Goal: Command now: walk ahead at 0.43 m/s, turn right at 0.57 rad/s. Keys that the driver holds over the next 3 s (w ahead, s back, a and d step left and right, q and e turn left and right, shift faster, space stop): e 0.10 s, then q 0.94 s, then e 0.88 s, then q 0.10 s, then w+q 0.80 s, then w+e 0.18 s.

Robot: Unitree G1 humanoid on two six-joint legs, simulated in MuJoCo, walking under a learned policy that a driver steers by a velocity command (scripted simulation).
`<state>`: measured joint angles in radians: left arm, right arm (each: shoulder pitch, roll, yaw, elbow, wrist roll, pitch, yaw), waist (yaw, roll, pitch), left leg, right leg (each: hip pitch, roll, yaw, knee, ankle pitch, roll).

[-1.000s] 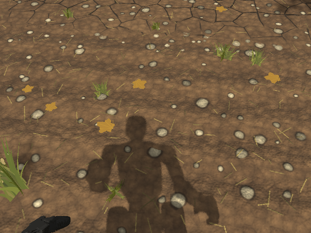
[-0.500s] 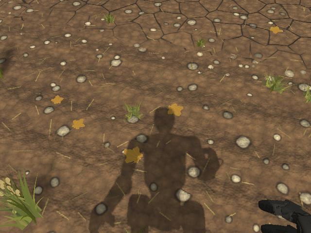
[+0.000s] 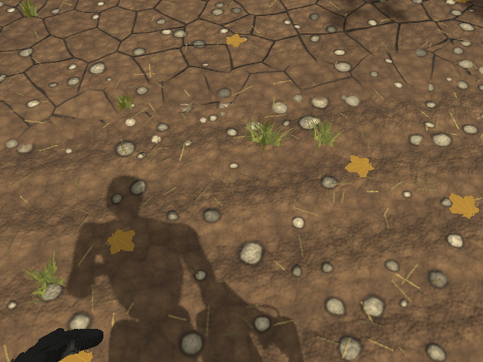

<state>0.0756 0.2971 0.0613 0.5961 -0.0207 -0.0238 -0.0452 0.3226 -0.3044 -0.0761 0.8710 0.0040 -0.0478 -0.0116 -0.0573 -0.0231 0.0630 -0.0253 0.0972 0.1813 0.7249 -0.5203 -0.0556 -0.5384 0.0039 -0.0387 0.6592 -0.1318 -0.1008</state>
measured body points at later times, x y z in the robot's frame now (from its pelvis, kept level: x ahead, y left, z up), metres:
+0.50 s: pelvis +0.19 +0.01 +0.02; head +0.21 +0.02 +0.47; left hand +0.33 +0.28 -0.09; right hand +0.32 -0.26 -0.08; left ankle +0.25 +0.11 -0.71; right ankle +0.12 -0.08 -0.71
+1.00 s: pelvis +0.21 -0.03 +0.03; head +0.25 -0.04 +0.48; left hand +0.25 +0.28 -0.06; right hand +0.45 -0.26 -0.07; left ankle +0.19 +0.10 -0.65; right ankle +0.25 -0.14 -0.71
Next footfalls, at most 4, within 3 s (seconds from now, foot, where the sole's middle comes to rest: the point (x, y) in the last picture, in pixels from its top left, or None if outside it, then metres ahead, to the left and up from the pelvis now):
0.48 left None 0.29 0.11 -0.75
0.88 right None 0.29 -0.12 -0.75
1.24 left None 0.19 0.12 -0.75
1.58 right None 0.26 -0.12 -0.75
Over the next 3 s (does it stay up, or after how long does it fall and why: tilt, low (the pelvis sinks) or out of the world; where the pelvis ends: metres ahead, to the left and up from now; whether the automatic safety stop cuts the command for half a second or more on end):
stays up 0.55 0.06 0.01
